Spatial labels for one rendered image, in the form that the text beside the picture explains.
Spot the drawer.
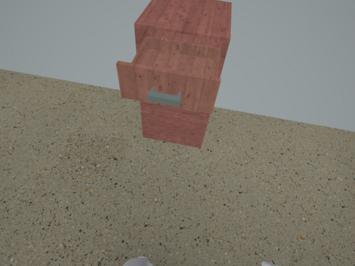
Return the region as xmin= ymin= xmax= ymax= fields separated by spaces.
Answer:
xmin=116 ymin=37 xmax=221 ymax=114

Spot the handle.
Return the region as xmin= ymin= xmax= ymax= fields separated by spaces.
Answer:
xmin=147 ymin=87 xmax=181 ymax=107

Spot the cabinet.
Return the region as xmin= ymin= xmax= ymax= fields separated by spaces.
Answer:
xmin=134 ymin=0 xmax=232 ymax=148

